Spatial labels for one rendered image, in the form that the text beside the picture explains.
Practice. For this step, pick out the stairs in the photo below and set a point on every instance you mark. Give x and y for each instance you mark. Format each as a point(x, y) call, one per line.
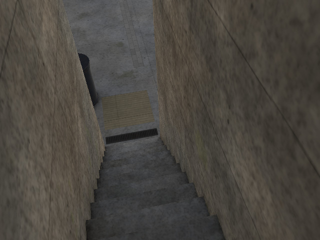
point(142, 194)

